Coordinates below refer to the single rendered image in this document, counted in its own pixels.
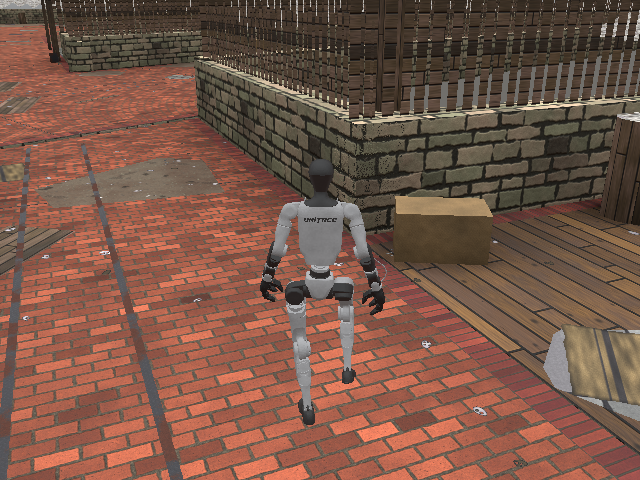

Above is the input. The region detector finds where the right robot foot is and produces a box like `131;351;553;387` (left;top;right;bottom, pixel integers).
342;367;356;384

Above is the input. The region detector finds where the right robot forearm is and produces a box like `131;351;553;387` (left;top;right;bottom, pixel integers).
360;243;382;291

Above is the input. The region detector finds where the robot right upper arm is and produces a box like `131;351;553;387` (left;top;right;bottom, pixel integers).
341;202;370;259

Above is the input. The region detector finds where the robot left thigh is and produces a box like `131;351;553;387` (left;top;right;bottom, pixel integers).
285;280;311;360

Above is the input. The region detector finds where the right robot hand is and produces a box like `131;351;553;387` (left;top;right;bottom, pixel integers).
362;288;385;315

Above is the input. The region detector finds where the left robot hand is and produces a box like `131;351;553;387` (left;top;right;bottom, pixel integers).
260;279;283;302

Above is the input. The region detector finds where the left robot forearm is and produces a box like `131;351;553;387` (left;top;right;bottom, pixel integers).
262;241;282;282

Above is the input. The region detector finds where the robot left upper arm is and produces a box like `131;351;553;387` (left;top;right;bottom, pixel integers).
271;202;300;257

